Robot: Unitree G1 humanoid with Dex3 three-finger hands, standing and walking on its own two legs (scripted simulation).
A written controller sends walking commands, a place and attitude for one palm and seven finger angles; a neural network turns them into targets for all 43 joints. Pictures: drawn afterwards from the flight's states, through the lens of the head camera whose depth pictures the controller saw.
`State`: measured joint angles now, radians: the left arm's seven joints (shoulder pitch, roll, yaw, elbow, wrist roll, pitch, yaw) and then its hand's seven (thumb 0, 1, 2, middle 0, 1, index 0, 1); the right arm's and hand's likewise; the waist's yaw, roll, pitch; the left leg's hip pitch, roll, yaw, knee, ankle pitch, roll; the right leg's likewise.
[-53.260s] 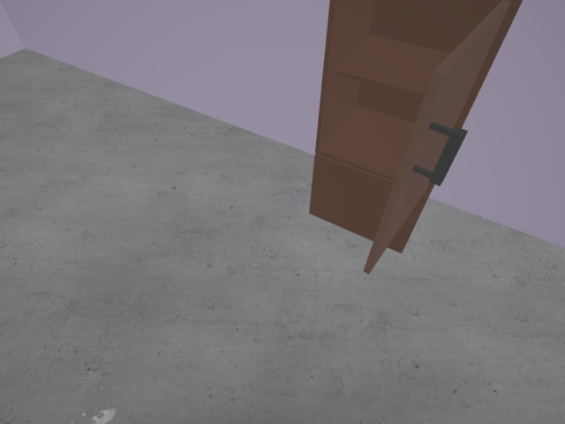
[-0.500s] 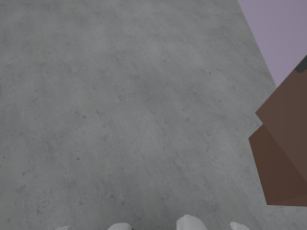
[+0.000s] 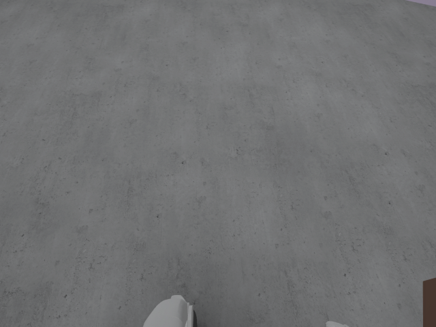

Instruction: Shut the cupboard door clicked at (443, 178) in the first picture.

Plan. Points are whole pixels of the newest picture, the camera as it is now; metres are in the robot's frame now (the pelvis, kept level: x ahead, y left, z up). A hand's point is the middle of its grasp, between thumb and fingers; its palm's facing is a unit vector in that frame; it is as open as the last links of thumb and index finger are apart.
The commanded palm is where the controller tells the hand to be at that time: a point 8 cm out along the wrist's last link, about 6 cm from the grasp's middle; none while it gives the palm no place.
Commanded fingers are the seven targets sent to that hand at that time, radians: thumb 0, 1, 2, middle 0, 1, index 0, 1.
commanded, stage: walk to a spot facing it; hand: left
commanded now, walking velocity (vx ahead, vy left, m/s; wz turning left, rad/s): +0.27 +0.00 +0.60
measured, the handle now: out of the picture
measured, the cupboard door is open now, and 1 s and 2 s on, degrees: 20 20 20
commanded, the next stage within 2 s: turn to face it in 0.32 s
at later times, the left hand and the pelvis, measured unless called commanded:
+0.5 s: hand (127, 245) +0.28 +0.22 -0.13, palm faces +0.17 -0.95 -0.25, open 7.4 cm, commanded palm none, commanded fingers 0.00 0.90 0.90 -0.20 -0.30 -0.20 -0.30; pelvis +0.16 +0.00 +0.00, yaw +12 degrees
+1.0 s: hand (130, 265) +0.24 +0.21 -0.17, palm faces +0.11 -0.97 -0.20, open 7.3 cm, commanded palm none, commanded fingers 0.00 0.90 0.90 -0.20 -0.30 -0.20 -0.30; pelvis +0.24 +0.02 +0.01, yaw +0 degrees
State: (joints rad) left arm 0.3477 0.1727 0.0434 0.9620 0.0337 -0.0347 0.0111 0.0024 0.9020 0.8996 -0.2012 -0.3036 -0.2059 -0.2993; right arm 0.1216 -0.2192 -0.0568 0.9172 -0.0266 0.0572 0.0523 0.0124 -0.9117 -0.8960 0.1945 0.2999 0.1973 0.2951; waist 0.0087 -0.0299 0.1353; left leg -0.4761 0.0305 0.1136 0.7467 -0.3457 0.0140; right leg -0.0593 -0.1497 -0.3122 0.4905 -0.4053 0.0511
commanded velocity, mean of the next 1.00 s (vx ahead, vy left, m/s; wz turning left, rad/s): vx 0.09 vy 0.00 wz -0.13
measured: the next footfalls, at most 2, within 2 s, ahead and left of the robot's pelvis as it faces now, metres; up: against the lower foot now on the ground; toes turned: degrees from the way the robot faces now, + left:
left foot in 0.04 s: +0.12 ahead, +0.11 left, +0.00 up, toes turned +8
right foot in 0.52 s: +0.29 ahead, -0.10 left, +0.00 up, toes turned +9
